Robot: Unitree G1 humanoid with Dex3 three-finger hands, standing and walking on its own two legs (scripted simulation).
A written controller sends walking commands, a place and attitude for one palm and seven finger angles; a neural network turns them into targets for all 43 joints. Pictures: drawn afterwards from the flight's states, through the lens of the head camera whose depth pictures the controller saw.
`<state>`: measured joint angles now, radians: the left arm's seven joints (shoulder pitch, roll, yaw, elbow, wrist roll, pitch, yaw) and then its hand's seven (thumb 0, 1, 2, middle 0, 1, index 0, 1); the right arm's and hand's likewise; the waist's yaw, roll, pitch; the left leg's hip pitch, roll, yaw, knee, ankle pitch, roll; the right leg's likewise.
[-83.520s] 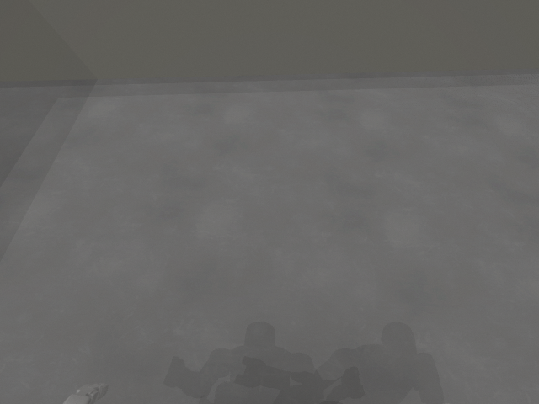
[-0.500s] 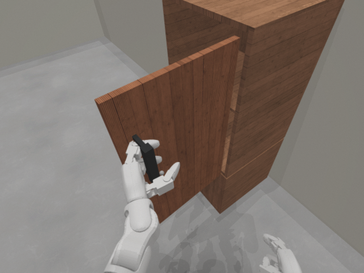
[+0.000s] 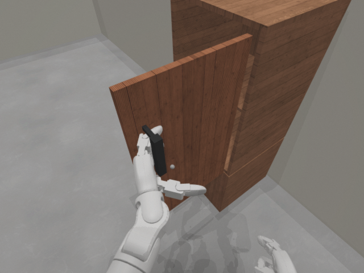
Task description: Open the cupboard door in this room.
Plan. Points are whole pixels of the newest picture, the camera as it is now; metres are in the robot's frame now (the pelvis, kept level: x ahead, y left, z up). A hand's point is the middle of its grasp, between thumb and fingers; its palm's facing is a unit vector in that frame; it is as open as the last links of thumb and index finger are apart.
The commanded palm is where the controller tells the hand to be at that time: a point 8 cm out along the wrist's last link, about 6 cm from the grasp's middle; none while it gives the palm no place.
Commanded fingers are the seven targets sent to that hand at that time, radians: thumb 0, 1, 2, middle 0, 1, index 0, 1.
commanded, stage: slide the hand sideways off the handle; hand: left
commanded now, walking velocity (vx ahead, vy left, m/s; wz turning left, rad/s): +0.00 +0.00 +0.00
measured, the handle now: (154, 151) +0.36 +0.09 +0.08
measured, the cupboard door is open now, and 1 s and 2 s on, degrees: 91 96 95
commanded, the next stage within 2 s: draw the hand back to the body in 1.28 s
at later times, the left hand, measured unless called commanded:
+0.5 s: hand (171, 186) +0.27 +0.04 +0.09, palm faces -0.13 -0.99 +0.00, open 16.3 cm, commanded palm +0.24 +0.11 +0.08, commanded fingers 0.00 -0.50 0.30 -0.15 -0.30 -0.15 -0.30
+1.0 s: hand (145, 205) +0.23 +0.09 +0.08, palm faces -0.08 -1.00 -0.04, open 16.1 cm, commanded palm +0.20 +0.16 +0.08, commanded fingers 0.00 -0.50 0.30 -0.15 -0.30 -0.15 -0.30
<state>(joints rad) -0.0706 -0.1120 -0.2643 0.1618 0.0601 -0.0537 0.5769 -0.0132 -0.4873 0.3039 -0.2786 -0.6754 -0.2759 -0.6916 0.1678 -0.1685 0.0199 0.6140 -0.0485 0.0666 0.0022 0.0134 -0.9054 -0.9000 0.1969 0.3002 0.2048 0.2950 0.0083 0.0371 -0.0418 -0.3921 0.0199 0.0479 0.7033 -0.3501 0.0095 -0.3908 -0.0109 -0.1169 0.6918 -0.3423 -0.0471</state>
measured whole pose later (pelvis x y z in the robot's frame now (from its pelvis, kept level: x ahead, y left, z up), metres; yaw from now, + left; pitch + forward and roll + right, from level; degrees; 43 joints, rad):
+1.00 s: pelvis +0.01 -0.01 +0.00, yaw +0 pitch +3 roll +0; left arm 0.40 0.14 -0.10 -0.21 -0.12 -0.18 -0.08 -0.02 -0.49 0.30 -0.19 -0.32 -0.18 -0.32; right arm 0.23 -0.22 0.04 0.51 0.01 -0.10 -0.02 0.01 -0.90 -0.90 0.20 0.30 0.20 0.30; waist 0.02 0.04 -0.04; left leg -0.39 0.03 0.04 0.72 -0.38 -0.01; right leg -0.40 0.00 -0.12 0.73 -0.38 -0.06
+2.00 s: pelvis +0.02 +0.02 +0.01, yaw +0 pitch -1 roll -1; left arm 0.52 0.28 0.11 -0.42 -0.12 -0.05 -0.03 -0.01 -0.36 0.36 -0.16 -0.30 -0.15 -0.30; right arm 0.22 -0.23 0.06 0.56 0.01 -0.19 -0.09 0.02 -0.90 -0.90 0.20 0.30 0.21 0.30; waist 0.06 0.06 -0.02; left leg -0.27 0.02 0.04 0.65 -0.36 0.03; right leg -0.25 0.00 -0.12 0.59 -0.33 -0.02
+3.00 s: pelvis +0.02 +0.02 +0.03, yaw -1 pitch -5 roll -1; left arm 0.47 0.33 0.32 -0.38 -0.06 -0.08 0.12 0.01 0.89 0.90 -0.21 -0.30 -0.21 -0.30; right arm 0.18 -0.22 0.01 0.66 -0.01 -0.10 -0.07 0.01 -0.90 -0.90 0.20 0.30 0.21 0.30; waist 0.08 0.06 0.05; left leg -0.05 0.01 0.07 0.40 -0.25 0.03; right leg -0.05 0.01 -0.08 0.35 -0.21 -0.02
